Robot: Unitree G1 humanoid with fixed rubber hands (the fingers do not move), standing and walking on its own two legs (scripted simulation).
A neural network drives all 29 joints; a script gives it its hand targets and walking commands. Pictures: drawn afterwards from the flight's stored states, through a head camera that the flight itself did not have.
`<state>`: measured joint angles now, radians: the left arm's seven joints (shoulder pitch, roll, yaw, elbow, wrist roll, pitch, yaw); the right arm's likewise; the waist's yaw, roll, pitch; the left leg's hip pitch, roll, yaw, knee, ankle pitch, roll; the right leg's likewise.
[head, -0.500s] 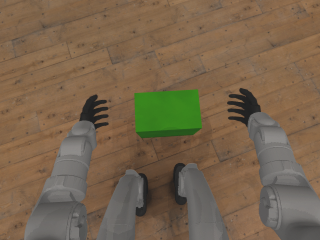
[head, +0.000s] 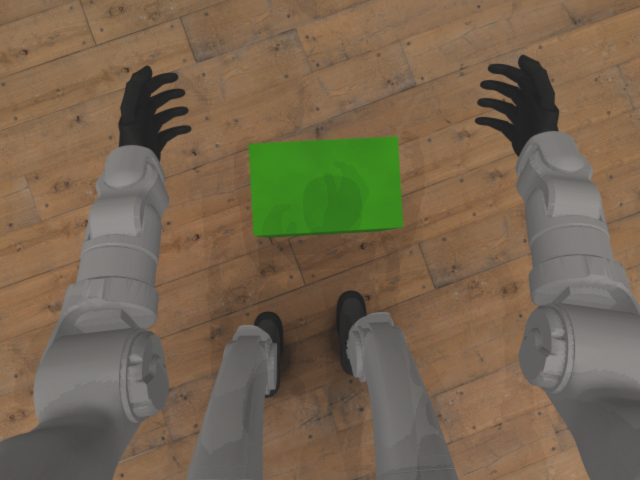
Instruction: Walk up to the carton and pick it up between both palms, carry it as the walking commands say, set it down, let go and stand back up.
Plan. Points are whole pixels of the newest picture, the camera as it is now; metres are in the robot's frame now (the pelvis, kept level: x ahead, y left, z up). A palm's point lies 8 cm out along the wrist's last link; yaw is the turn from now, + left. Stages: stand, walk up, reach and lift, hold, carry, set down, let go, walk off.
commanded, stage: reach and lift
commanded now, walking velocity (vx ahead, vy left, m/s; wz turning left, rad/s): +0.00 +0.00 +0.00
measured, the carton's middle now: (324, 193) +0.46 -0.04 -0.53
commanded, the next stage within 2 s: none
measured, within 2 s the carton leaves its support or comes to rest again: neither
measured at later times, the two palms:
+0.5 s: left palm (186, 175) +0.46 +0.18 -0.26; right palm (481, 165) +0.45 -0.27 -0.25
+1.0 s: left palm (216, 191) +0.46 +0.17 -0.41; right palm (439, 182) +0.45 -0.26 -0.41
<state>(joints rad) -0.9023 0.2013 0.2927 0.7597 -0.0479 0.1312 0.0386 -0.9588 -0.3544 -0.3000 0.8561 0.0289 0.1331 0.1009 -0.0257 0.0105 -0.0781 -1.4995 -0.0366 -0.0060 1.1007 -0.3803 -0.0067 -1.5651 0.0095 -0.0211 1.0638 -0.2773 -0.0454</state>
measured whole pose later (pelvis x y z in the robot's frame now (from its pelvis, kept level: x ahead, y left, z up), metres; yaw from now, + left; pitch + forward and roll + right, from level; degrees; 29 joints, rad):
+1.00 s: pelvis -0.08 +0.01 -0.25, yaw +1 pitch +29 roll +3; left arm -1.34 0.32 0.17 0.87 -0.22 0.21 0.15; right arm -1.38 -0.54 -0.12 0.97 0.24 0.19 -0.02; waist -0.04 0.02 0.52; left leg -2.00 -0.06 0.05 2.10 -0.60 -0.01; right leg -2.10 0.01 0.01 2.05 -0.45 -0.04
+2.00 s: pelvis -0.07 +0.01 -0.29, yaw +2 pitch +30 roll +2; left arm -1.45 0.33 0.02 1.08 -0.31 0.07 0.18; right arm -1.42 -0.49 -0.01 1.14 0.31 0.04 -0.04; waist -0.05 0.04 0.52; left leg -2.16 -0.08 0.03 2.24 -0.61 -0.01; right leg -2.24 -0.02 -0.02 2.17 -0.46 -0.04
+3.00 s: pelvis -0.08 +0.01 -0.29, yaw +2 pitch +27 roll +0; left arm -1.38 0.30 0.16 0.96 -0.26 0.17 0.16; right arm -1.44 -0.49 -0.01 1.04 0.27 0.20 -0.03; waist -0.05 0.08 0.53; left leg -2.12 -0.11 0.02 2.23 -0.59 -0.01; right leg -2.18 0.01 0.00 2.16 -0.46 0.00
